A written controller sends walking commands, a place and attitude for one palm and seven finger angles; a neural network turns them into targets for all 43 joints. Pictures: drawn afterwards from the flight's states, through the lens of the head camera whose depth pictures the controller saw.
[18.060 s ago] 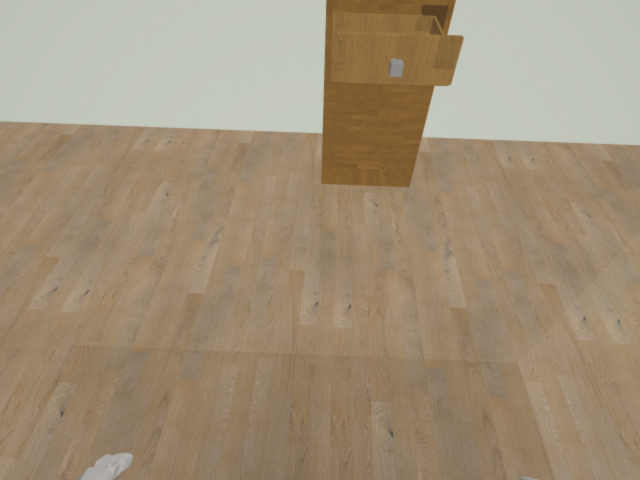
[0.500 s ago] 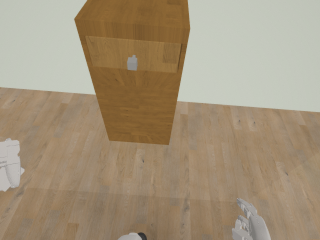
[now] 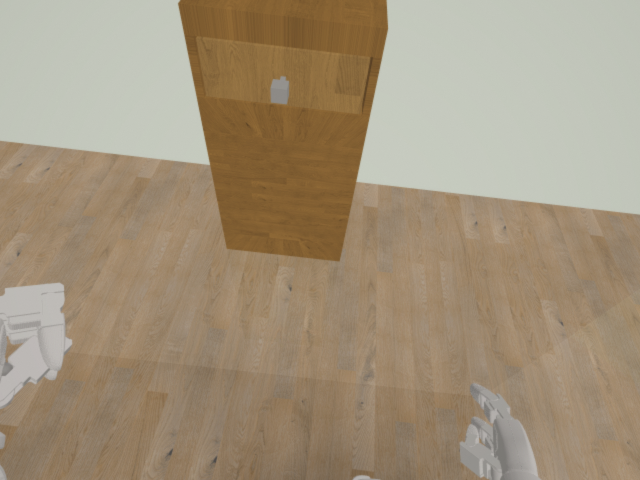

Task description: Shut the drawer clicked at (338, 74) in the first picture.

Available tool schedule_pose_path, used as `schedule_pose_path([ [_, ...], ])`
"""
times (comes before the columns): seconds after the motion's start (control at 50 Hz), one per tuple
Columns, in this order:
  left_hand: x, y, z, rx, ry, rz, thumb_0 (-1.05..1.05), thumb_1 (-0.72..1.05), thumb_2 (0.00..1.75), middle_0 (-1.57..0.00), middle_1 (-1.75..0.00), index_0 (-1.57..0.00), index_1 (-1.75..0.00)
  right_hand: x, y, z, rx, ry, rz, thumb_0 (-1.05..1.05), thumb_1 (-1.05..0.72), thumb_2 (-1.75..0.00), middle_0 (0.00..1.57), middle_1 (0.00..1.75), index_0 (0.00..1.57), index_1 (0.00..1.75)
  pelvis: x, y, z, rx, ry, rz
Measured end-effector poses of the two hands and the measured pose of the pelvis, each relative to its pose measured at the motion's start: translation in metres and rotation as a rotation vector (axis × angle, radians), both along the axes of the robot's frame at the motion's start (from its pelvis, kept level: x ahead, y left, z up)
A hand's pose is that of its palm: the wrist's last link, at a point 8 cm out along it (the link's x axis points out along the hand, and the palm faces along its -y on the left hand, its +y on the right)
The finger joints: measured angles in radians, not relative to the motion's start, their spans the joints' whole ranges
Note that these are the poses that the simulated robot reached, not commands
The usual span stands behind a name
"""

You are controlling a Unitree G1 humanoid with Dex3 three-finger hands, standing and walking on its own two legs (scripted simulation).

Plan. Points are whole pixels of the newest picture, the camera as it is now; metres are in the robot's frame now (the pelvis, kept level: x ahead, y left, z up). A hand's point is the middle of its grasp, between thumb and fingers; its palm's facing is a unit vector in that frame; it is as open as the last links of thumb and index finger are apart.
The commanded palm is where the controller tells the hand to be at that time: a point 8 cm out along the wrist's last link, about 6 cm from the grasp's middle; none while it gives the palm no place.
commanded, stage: stop stepping back and stand still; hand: left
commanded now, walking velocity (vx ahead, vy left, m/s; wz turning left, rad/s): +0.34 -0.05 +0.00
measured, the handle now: (281, 87) +0.90 +0.15 -0.03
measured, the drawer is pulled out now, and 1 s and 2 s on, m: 0.00 0.00 0.00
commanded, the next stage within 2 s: let the arm hang, fingers relaxed in 0.62 s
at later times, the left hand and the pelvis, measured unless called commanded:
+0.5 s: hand out of the picture +0.13 +0.24 +0.17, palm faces +0.40 -0.81 -0.43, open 3.3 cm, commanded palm +0.08 +0.28 +0.18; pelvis -0.05 +0.00 +0.00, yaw +0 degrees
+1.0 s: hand out of the picture +0.03 +0.19 -0.15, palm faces +0.02 -0.97 -0.24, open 3.1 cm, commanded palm none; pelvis -0.07 +0.01 -0.01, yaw +2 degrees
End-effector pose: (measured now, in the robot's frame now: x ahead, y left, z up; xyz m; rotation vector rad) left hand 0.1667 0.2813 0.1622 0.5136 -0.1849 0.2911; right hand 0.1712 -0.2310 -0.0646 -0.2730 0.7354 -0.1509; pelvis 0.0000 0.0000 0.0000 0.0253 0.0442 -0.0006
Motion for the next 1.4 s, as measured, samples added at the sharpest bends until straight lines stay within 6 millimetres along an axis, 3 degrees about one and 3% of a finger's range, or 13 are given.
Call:
schedule_pose_path([
  [0.1, -0.03, -0.023, 0.034, 0.09, -0.085, -0.075, 0.02, 0.89, 0.9, -1.41, -1.59, -1.41, -1.6, -0.03, 0.012, 0.001, 0.072, -0.057, 0.02, 0.01, -0.9, -0.9, 0.21, 0.3, 0.2, 0.3, -0.016, -0.009, 0.0, -0.012, -0.028, -0.013],
  [0.18, -0.05, -0.022, 0.052, 0.106, -0.167, -0.052, 0.01, 0.89, 0.9, -1.41, -1.59, -1.41, -1.6, -0.054, 0.006, -0.005, 0.08, -0.024, 0.004, 0.01, -0.9, -0.9, 0.21, 0.3, 0.2, 0.3, -0.027, -0.01, 0.002, -0.027, -0.041, -0.011],
  [0.32, -0.063, 0.01, 0.019, -0.017, -0.107, 0.09, 0.01, 0.89, 0.9, -1.41, -1.59, -1.41, -1.6, -0.091, -0.016, -0.008, -0.003, 0.031, -0.066, 0.01, -0.9, -0.9, 0.21, 0.3, 0.2, 0.3, -0.04, 0.003, 0.003, -0.024, -0.045, -0.003],
  [0.4, -0.067, 0.011, 0.001, -0.056, -0.074, 0.073, 0.01, 0.89, 0.9, -1.41, -1.6, -1.41, -1.6, -0.104, -0.017, -0.007, -0.043, 0.022, -0.082, 0.01, -0.9, -0.9, 0.21, 0.3, 0.2, 0.3, -0.05, 0.009, -0.002, -0.018, -0.073, -0.001],
  [0.56, -0.074, -0.004, 0.034, 0.077, -0.172, 0.012, 0.02, 0.89, 0.9, -1.41, -1.59, -1.41, -1.6, -0.105, 0.0, -0.014, 0.036, -0.006, -0.04, 0.01, -0.9, -0.9, 0.21, 0.3, 0.2, 0.3, -0.053, 0.0, -0.005, -0.03, -0.077, -0.01],
  [0.66, -0.07, 0.007, 0.025, 0.029, -0.125, 0.039, 0.01, 0.89, 0.9, -1.41, -1.59, -1.41, -1.6, -0.099, 0.005, -0.017, 0.05, 0.047, -0.032, 0.01, -0.9, -0.9, 0.21, 0.3, 0.2, 0.3, -0.053, 0.006, 0.001, -0.037, -0.064, 0.003],
  [0.74, -0.066, 0.019, -0.001, -0.005, -0.034, 0.042, 0.01, 0.89, 0.9, -1.41, -1.6, -1.41, -1.6, -0.092, 0.007, -0.015, 0.027, 0.033, -0.015, 0.01, -0.9, -0.9, 0.21, 0.3, 0.2, 0.3, -0.049, 0.016, -0.002, -0.052, -0.048, 0.011],
  [0.84, -0.052, 0.031, -0.15, -0.23, 0.562, 0.147, 0.0, 0.9, 0.9, -1.36, -1.56, -1.37, -1.56, -0.095, 0.009, -0.043, 0.041, 0.152, 0.033, 0.01, -0.9, -0.9, 0.21, 0.3, 0.2, 0.3, -0.056, 0.026, -0.009, -0.026, -0.027, 0.046],
  [0.9, -0.08, 0.003, -0.226, -0.342, 0.889, 0.156, 0.01, 0.91, 0.9, -1.29, -1.49, -1.29, -1.49, -0.109, 0.012, -0.048, 0.05, 0.208, 0.036, 0.01, -0.9, -0.9, 0.21, 0.3, 0.2, 0.3, -0.062, 0.022, -0.008, -0.004, -0.04, 0.04],
  [0.98, -0.135, -0.042, -0.282, -0.43, 1.152, 0.129, 0.01, 0.91, 0.9, -1.17, -1.37, -1.17, -1.36, -0.137, 0.005, -0.057, 0.071, 0.3, -0.005, 0.01, -0.9, -0.9, 0.21, 0.3, 0.2, 0.3, -0.069, 0.01, -0.01, 0.005, -0.065, 0.02],
  [1.18, -0.214, -0.011, -0.29, -0.436, 1.373, 0.29, 0.01, 0.9, 0.9, -0.8, -1.0, -0.8, -0.96, -0.218, -0.006, -0.065, 0.057, 0.584, -0.083, 0.0, -0.9, -0.9, 0.2, 0.3, 0.2, 0.3, -0.075, 0.009, 0.004, -0.042, -0.075, 0.049],
  [1.28, -0.228, 0.001, -0.285, -0.43, 1.418, 0.334, 0.01, 0.9, 0.9, -0.61, -0.77, -0.61, -0.75, -0.238, -0.006, -0.065, 0.056, 0.644, -0.101, 0.0, -0.9, -0.9, 0.2, 0.3, 0.2, 0.3, -0.074, 0.014, 0.008, -0.037, -0.071, 0.045],
  [1.4, -0.224, 0.011, -0.281, -0.419, 1.424, 0.352, 0.01, 0.91, 0.9, -0.39, -0.51, -0.38, -0.5, -0.235, -0.007, -0.065, 0.052, 0.642, -0.111, 0.0, -0.9, -0.9, 0.2, 0.3, 0.2, 0.3, -0.07, 0.019, 0.01, -0.032, -0.073, 0.041],
])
